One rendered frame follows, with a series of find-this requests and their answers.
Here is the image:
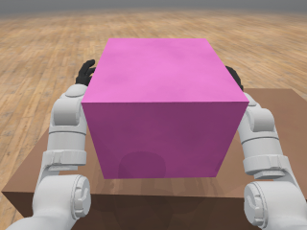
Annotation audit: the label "robot left forearm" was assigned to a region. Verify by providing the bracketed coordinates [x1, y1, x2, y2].
[32, 83, 87, 213]

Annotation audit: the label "carton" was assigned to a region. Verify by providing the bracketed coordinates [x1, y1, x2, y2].
[81, 37, 249, 179]

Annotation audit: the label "right robot upper arm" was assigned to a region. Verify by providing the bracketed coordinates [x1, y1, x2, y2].
[244, 181, 307, 230]

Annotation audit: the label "robot right hand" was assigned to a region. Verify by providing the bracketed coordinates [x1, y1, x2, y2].
[225, 66, 244, 92]

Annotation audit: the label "robot left hand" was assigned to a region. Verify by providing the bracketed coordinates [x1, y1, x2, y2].
[75, 59, 96, 86]

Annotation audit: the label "pedestal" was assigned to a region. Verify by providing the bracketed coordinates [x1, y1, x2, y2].
[1, 88, 307, 230]

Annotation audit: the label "left robot upper arm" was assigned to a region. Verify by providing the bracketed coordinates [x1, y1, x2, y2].
[6, 174, 91, 230]

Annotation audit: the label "robot right forearm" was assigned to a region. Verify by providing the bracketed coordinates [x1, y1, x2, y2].
[237, 92, 307, 208]

